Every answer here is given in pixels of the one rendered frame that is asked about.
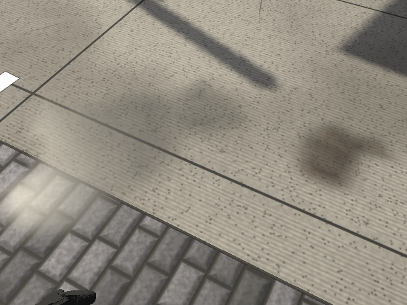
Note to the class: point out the left robot hand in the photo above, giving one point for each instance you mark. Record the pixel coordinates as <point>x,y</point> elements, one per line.
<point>73,297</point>

